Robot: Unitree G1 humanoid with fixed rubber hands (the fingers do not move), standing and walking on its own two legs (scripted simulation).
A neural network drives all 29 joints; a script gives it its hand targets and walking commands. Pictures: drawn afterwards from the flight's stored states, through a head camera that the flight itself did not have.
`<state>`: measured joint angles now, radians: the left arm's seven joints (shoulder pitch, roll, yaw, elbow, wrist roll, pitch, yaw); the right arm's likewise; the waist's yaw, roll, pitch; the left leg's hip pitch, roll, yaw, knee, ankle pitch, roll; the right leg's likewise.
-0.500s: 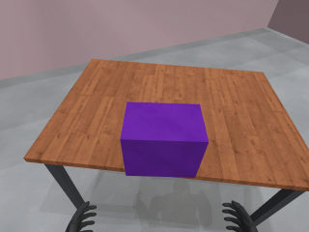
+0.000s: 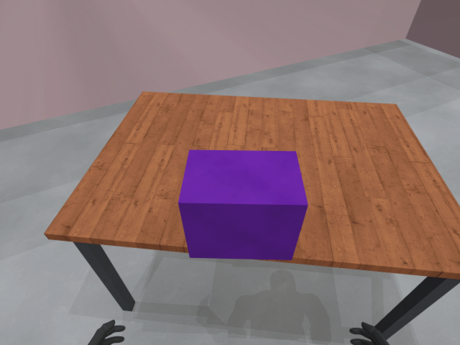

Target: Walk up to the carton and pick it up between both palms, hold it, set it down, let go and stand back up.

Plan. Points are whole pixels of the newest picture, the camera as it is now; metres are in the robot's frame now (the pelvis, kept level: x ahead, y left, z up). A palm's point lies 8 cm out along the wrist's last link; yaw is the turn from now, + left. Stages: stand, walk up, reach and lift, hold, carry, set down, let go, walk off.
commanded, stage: stand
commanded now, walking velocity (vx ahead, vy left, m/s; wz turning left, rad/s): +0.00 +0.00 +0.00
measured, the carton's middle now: (241, 205) +0.44 -0.02 -0.05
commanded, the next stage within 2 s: none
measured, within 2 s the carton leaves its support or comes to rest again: neither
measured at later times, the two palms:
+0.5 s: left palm out of the picture +0.05 +0.26 -0.11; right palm out of the picture +0.06 -0.24 -0.10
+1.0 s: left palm out of the picture +0.01 +0.28 -0.12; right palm out of the picture +0.05 -0.23 -0.11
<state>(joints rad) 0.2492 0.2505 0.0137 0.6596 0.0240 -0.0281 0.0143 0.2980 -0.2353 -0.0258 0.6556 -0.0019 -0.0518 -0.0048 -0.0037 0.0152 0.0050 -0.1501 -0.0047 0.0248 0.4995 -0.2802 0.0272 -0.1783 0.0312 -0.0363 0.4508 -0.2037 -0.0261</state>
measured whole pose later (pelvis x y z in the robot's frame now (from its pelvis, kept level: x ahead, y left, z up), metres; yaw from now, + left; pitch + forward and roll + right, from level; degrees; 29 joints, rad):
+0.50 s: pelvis -0.02 +0.01 +0.00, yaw +1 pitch -5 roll -1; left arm 0.34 0.25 0.00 0.73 0.01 -0.03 0.01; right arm 0.36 -0.24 0.00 0.69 -0.01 -0.03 -0.01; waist 0.00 0.00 0.02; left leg -0.19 -0.03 0.01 0.54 -0.26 0.05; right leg -0.21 0.00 -0.05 0.50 -0.20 -0.01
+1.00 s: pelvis -0.03 +0.03 -0.01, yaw +2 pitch -4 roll -1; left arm 0.39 0.25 0.00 0.77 0.01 -0.02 0.01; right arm 0.36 -0.26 0.01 0.71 0.00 -0.01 -0.01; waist 0.00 0.00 0.03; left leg -0.24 -0.05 0.02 0.56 -0.27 0.07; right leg -0.26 -0.02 -0.04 0.52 -0.20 0.01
